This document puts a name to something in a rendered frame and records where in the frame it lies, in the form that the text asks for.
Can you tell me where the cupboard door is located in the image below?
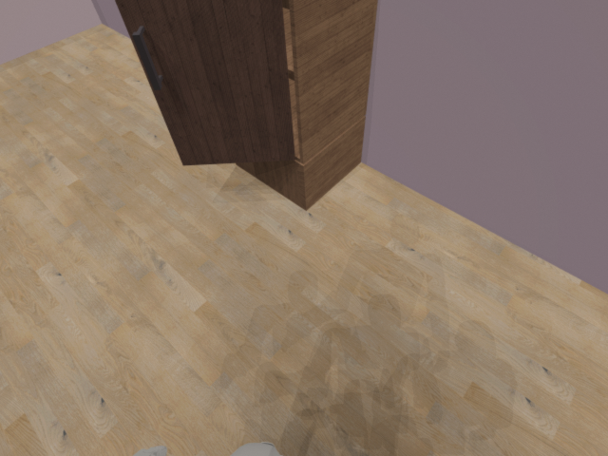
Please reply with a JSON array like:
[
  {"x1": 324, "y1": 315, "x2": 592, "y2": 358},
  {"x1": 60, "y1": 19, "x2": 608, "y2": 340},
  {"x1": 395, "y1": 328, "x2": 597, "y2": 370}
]
[{"x1": 115, "y1": 0, "x2": 295, "y2": 165}]

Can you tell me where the handle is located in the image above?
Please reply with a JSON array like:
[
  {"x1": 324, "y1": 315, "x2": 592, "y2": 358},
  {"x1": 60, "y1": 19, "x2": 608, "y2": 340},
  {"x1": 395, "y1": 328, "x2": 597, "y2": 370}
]
[{"x1": 132, "y1": 26, "x2": 163, "y2": 90}]

